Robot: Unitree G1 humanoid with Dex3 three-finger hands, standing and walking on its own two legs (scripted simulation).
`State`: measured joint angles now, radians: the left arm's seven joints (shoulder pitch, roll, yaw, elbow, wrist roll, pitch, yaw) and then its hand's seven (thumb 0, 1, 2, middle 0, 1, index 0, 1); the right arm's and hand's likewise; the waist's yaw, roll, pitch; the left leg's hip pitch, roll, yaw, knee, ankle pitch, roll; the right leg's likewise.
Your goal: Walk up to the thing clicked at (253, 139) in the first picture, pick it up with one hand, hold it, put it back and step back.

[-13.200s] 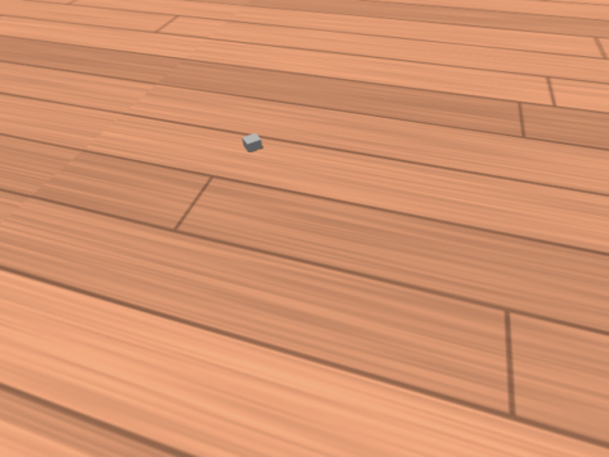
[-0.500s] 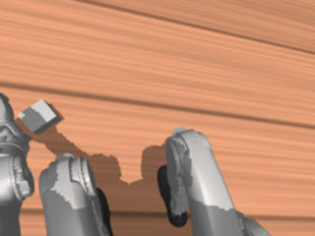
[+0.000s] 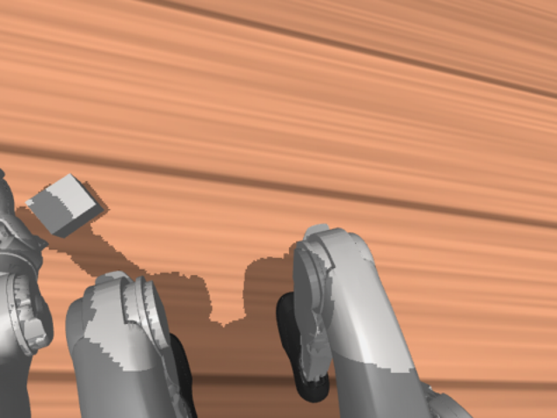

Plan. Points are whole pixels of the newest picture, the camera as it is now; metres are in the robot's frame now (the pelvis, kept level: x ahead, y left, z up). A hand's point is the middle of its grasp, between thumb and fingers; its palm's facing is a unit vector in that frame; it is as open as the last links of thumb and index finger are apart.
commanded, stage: rise first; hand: left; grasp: from above
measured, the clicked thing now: (67, 206) +0.46 +0.28 -0.29
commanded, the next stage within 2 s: approach in 0.64 s
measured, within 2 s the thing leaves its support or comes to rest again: neither
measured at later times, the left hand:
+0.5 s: hand (12, 224) +0.42 +0.31 -0.19, palm faces -0.32 -0.28 -0.91, open 13.0 cm
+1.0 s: hand (32, 211) +0.43 +0.29 -0.19, palm faces -0.34 -0.25 -0.91, open 13.6 cm
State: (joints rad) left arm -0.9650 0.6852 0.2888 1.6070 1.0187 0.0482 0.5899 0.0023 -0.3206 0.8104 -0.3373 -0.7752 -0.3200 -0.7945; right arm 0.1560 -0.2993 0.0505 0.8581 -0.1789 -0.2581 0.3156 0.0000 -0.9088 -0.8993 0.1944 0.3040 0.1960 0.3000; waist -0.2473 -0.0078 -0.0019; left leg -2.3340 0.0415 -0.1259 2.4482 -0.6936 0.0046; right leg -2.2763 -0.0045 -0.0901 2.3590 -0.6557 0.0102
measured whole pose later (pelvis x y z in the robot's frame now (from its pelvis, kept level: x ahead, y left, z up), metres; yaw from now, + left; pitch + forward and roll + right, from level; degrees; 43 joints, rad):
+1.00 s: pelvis +0.00 +0.00 +0.00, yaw +0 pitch +32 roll -7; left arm -1.05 0.67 0.20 1.71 1.03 0.02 0.63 0.00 -0.46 0.93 -0.26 -0.82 -0.22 -0.86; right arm 0.16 -0.31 0.06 0.89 -0.21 -0.31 0.34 0.00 -0.90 -0.89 0.19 0.30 0.20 0.30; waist -0.27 -0.02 0.01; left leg -2.34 0.04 -0.13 2.45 -0.67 0.00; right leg -2.28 -0.01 -0.09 2.36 -0.64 0.01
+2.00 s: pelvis +0.00 +0.00 +0.00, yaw -1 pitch +32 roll -8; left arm -1.08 0.75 0.24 1.80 1.02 0.05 0.63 0.00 -0.58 1.04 -0.09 -0.96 -0.06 -0.99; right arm 0.12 -0.33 0.13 0.81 -0.22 -0.31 0.38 0.00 -0.89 -0.89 0.19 0.30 0.19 0.30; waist -0.33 -0.03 0.09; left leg -2.34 0.04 -0.14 2.47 -0.70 0.01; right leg -2.27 0.01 -0.10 2.37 -0.66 0.02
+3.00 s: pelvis -0.01 +0.01 -0.01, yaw -6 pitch +26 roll -14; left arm -1.16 0.96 0.27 1.90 1.01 0.04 0.80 0.00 -0.44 0.92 -0.21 -0.88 -0.19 -0.91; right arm 0.11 -0.38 0.26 0.76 -0.27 -0.45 0.46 0.00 -0.90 -0.90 0.19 0.30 0.19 0.30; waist -0.42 -0.13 0.24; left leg -2.32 0.04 -0.25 2.55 -0.72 0.01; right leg -2.21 0.03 -0.19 2.36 -0.64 0.05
